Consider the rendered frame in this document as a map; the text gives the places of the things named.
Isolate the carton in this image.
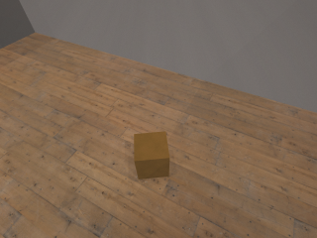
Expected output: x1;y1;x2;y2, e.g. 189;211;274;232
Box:
134;131;170;179

